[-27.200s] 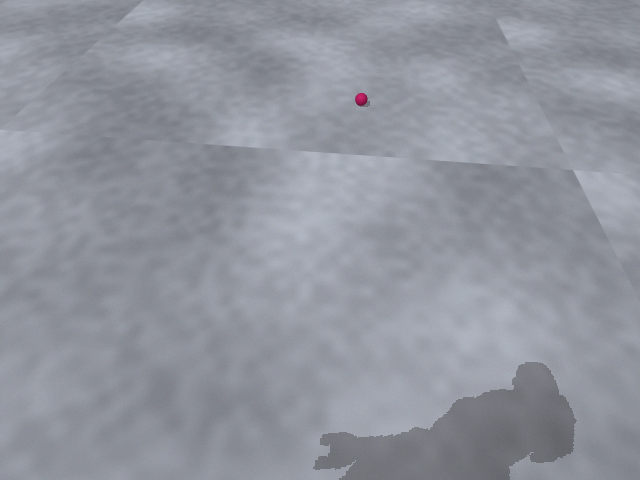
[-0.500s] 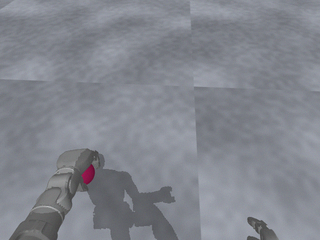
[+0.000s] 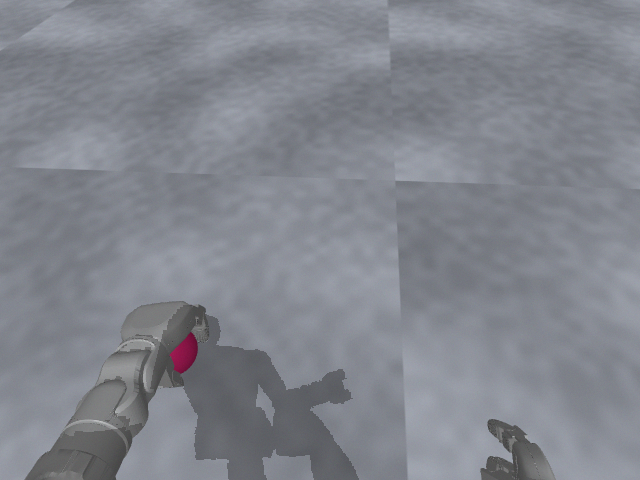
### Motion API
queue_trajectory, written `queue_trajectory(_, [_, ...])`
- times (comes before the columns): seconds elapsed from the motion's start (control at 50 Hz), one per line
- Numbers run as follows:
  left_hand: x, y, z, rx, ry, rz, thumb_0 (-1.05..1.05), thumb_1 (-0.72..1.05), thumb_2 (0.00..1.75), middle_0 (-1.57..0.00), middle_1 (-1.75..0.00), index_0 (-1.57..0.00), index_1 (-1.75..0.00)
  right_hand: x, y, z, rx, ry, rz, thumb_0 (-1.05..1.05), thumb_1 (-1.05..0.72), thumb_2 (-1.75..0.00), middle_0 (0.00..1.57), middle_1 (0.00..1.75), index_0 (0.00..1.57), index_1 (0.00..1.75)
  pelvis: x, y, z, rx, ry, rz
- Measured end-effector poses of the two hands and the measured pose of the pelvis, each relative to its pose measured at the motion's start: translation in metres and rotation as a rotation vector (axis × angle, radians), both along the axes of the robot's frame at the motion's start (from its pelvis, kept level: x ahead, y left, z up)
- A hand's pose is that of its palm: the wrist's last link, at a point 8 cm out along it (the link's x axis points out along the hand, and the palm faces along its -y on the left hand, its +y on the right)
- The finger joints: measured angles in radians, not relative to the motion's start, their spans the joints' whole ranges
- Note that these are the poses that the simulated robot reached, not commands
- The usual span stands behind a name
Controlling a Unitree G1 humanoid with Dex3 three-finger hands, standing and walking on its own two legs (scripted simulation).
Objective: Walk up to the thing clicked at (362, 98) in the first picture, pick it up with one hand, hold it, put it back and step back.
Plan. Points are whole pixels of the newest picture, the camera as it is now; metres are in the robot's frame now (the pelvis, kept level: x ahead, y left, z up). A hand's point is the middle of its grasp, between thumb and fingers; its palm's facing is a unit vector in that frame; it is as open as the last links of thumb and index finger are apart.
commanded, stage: hold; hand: left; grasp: from above
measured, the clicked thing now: (171, 350) +0.32 +0.23 -0.06
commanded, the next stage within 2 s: crouch in 0.96 s
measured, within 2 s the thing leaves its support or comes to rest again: neither
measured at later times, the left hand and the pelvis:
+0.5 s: hand (169, 358) +0.29 +0.22 -0.03, palm faces -0.44 -0.06 -0.90, open 8.7 cm; pelvis +0.00 +0.00 +0.00, yaw +0 degrees
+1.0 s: hand (169, 356) +0.29 +0.22 -0.03, palm faces -0.44 -0.05 -0.89, open 8.7 cm; pelvis +0.00 +0.00 +0.01, yaw +0 degrees
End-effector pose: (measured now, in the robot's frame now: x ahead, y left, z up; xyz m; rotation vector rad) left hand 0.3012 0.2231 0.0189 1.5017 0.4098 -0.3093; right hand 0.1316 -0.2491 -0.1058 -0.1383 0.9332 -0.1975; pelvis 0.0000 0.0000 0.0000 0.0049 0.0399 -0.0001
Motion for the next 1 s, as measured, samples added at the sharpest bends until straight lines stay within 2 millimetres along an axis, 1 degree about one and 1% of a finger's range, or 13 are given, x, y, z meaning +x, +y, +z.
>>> queue_trajectory(0.4, [-0.009,-0.005,0.013,-0.011,-0.006,-0.006,-0.01,0.12,0.54,-0.52,-0.78,-0.72,-0.76,0.008,-0.001,0.006,0.007,-0.034,0.010,0.01,-0.91,-0.89,0.20,0.30,0.20,0.30,-0.003,-0.004,0.004,0.003,-0.028,-0.001])
queue_trajectory(0.62, [-0.010,-0.005,0.013,-0.009,-0.003,-0.009,-0.01,0.12,0.54,-0.52,-0.78,-0.72,-0.76,0.013,0.000,0.009,0.006,-0.041,0.017,0.01,-0.91,-0.89,0.20,0.30,0.20,0.30,-0.002,-0.005,0.005,0.003,-0.031,0.001])
queue_trajectory(0.92, [-0.005,-0.001,0.012,-0.002,-0.003,-0.003,-0.01,0.12,0.54,-0.52,-0.78,-0.73,-0.76,0.007,-0.001,0.007,0.006,-0.015,0.002,0.01,-0.91,-0.89,0.20,0.30,0.20,0.30,0.000,-0.004,0.006,0.003,-0.029,-0.002])
queue_trajectory(1.0, [-0.005,-0.003,0.012,-0.008,-0.001,-0.009,-0.01,0.12,0.54,-0.52,-0.78,-0.73,-0.76,0.006,-0.002,0.006,0.003,-0.009,-0.001,0.01,-0.91,-0.89,0.20,0.30,0.20,0.30,0.002,-0.004,0.006,0.003,-0.028,-0.001])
